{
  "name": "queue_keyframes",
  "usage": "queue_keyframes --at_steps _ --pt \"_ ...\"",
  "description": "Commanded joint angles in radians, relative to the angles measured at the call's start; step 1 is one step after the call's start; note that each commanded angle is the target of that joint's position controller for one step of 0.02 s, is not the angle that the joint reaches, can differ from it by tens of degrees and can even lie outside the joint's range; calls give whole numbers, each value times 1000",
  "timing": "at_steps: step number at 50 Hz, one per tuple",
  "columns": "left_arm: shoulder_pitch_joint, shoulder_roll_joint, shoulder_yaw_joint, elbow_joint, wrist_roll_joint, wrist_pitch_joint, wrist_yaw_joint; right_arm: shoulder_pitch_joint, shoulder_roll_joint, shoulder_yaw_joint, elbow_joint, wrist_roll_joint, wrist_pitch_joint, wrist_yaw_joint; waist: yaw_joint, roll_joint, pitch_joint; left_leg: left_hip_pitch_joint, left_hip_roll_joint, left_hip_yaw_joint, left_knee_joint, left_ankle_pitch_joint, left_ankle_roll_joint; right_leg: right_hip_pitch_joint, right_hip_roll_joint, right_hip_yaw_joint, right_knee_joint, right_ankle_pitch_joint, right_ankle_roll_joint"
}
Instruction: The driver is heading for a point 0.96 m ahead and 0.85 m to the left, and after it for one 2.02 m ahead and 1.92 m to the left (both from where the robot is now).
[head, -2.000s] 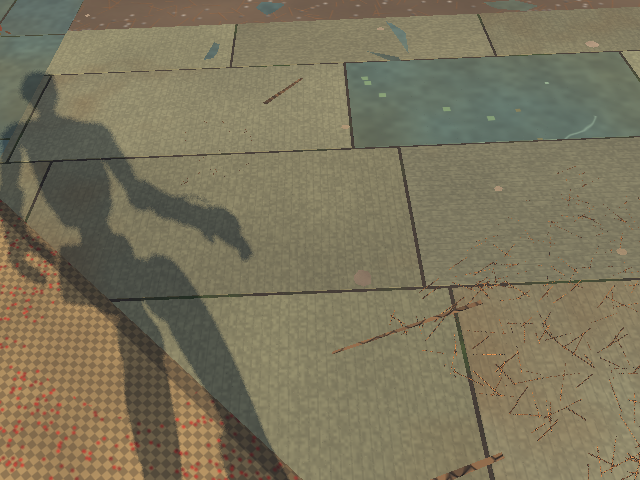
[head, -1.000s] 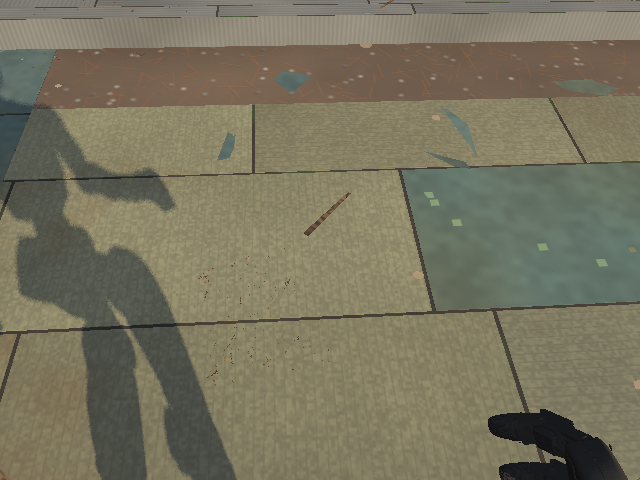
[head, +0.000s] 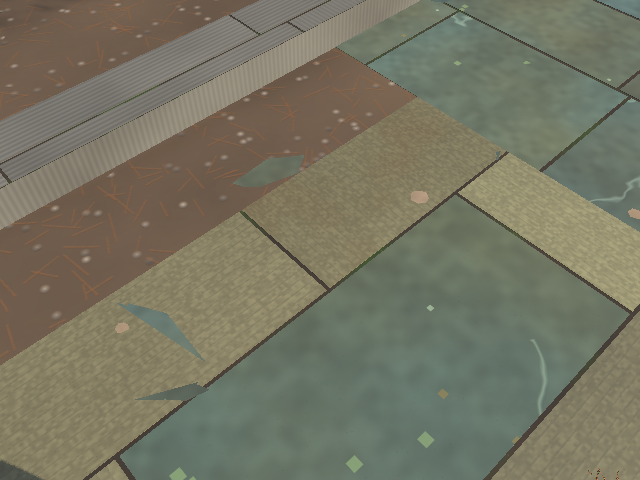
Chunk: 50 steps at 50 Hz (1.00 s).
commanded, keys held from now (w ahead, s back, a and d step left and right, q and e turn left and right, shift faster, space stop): w+q+shift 1.00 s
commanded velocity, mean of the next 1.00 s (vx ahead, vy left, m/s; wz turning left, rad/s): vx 1.00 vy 0.00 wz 0.88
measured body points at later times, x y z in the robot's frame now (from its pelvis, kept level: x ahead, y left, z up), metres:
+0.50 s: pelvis +0.48 +0.04 +0.00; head +0.52 +0.05 +0.45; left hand +0.68 +0.32 -0.04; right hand +0.57 -0.25 -0.12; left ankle +0.27 +0.06 -0.72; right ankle +0.71 -0.04 -0.71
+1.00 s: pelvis +0.87 +0.26 -0.03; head +0.89 +0.28 +0.42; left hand +0.62 +0.38 -0.16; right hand +1.21 +0.30 -0.09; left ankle +0.93 +0.35 -0.73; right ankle +0.77 -0.03 -0.63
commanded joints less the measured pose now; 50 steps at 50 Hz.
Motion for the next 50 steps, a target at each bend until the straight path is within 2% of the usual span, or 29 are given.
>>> queue_keyframes --at_steps 1,3,5,6,7,8,9,10,13,16,19,22,24,25,26,27,28,29,30,31,34,36,41,43,45,47,48,49,50 --pt "-25 133 18 -47 0 -25 26 -46 -53 -6 -42 -2 -18 13 -37 -73 20 284 -107 117 -111 107 46 -147 -265 -52 -4 1226 112" --pt "-50 183 32 -56 19 4 58 73 -114 -26 -2 -11 -7 9 -116 -142 -68 403 -186 147 -112 -43 65 -46 -306 -70 204 1527 143" --pt "-167 229 48 -95 42 44 73 455 -204 -72 106 -16 4 -7 -320 -144 -198 757 -201 69 -117 -215 135 -191 -327 -56 743 1533 142" --pt "-236 208 48 -103 38 49 60 583 -242 -100 141 -6 10 -23 -395 -23 -192 907 -139 -29 -186 -263 198 -389 -190 -80 1226 894 132" --pt "-213 13 -4 -181 42 19 37 485 -286 -107 144 -15 20 -31 -206 283 -152 1134 21 -380 -91 -95 309 -922 -35 39 1604 -177 169" --pt "-162 33 -24 -252 17 -4 27 393 -292 -110 92 -19 23 -36 -160 208 -320 1223 159 -795 -362 -452 435 -1094 -63 233 1638 -153 156" --pt "-227 92 -26 -253 33 -22 18 338 -220 -104 61 -18 23 -44 -157 -4 -199 1062 165 -835 -522 -658 376 -1095 -133 264 1500 -32 126" --pt "-247 105 -23 -251 39 -23 12 290 -171 -91 71 -16 23 -44 -93 -122 -70 854 127 -745 -561 -650 310 -1032 -180 241 1374 29 118" --pt "-242 77 -43 -270 73 45 7 239 -156 -76 68 -8 -17 -50 6 -132 59 473 3 -554 -603 -506 272 -873 -253 210 1150 2 174" --pt "-397 62 -60 -345 52 60 -9 230 -191 -90 52 -2 -44 -46 -30 -56 96 302 -83 -423 -651 -309 246 -740 -271 135 813 181 206" --pt "-495 34 -70 -375 19 56 -16 266 -207 -107 52 14 -44 -37 -109 2 47 387 -114 -392 -617 -106 174 -624 -222 108 543 434 197" --pt "-509 69 -57 -384 15 47 -6 288 -226 -121 48 9 -38 -41 -135 38 -5 576 -80 -430 -519 58 130 -581 -185 130 401 433 178" --pt "-374 137 -26 -344 15 38 12 267 -259 -130 38 -2 -38 -47 -69 33 -112 666 -77 -439 -316 289 87 -414 -137 140 365 285 158" --pt "-202 174 -4 -303 13 31 24 223 -287 -134 30 -7 -41 -43 39 15 -211 633 -105 -414 -105 320 64 -223 -145 136 365 216 145" --pt "26 232 25 -260 26 26 45 174 -238 -121 8 -11 -55 -41 149 -14 -329 485 -138 -375 178 168 51 35 -265 232 415 32 118" --pt "157 300 46 -236 65 26 60 178 -56 -75 -37 -1 -65 -48 144 -265 -423 216 -224 -270 497 -615 51 263 -558 590 332 -310 91" --pt "36 351 66 -244 60 38 50 277 -59 -53 -94 33 -56 -43 22 -498 -505 19 -215 -199 678 -618 43 276 -680 1108 113 -483 -15" --pt "-89 215 49 -273 53 45 44 175 -142 -62 -52 -1 -31 -51 34 -239 -306 -47 -122 -164 700 -488 45 115 -601 939 98 -568 -8" --pt "-128 142 31 -264 42 48 39 105 -157 -67 -58 -19 -22 -38 35 -122 -186 -31 -87 -137 638 -411 34 -21 -544 716 123 -357 13" --pt "-123 113 25 -239 47 48 35 71 -150 -68 -59 -24 -11 -23 23 -59 -127 0 -58 -131 602 -391 21 -111 -498 566 121 -154 34" --pt "-33 57 12 -138 19 23 23 9 -73 -45 -114 -37 28 12 -17 -129 -45 -17 -2 -122 567 -376 8 -202 -439 310 100 157 76" --pt "-37 57 14 -117 8 8 11 -53 -61 -33 -160 -37 40 21 -36 -120 -23 -31 4 -95 525 -319 5 -240 -429 182 65 326 88" --pt "-49 109 24 -81 17 -7 15 -218 -76 -13 -225 -32 41 47 -51 -65 86 68 -25 38 173 -117 29 -293 -363 -82 -37 533 119" --pt "3 142 30 -62 19 -4 21 -265 -70 -6 -226 -31 35 54 -39 -58 91 181 -93 141 38 -116 69 -245 -345 -150 9 920 149" --pt "35 203 45 -62 17 15 40 -191 -97 -15 -196 -32 30 45 -94 -119 12 306 -165 175 -4 -181 102 -146 -376 -160 176 1339 162" --pt "-28 249 59 -87 23 51 53 112 -166 -51 -106 -31 24 24 -254 -152 -139 632 -210 124 -20 -267 153 -199 -424 -130 566 1475 144" --pt "-72 245 60 -111 29 63 45 324 -211 -82 -29 -26 15 2 -330 -117 -218 909 -207 38 -101 -297 192 -369 -410 -116 889 1250 129" --pt "-101 174 53 -124 35 63 25 292 -267 -120 -15 12 29 -28 -274 95 -181 1066 -114 -142 -159 -371 214 -656 -204 -112 1286 189 147" --pt "-40 121 31 -262 18 42 19 196 -399 -137 -73 -35 50 -27 -136 232 -308 1305 140 -719 -284 -338 431 -1045 -115 35 1605 -163 194"
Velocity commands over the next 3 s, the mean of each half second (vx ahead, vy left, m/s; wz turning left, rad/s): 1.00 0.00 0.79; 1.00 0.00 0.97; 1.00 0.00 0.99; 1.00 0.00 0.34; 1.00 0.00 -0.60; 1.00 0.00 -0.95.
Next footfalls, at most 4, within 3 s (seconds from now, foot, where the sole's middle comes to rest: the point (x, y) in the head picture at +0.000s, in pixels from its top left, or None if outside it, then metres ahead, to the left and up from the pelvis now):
0.12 left None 0.31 0.07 -0.76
0.52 right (360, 352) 0.75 -0.02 -0.76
0.98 left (201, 273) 0.95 0.38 -0.76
1.36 right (161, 175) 1.29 0.55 -0.76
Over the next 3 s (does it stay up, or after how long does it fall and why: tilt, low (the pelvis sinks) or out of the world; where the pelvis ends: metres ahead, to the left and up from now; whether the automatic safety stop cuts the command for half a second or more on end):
stays up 1.37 1.99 0.10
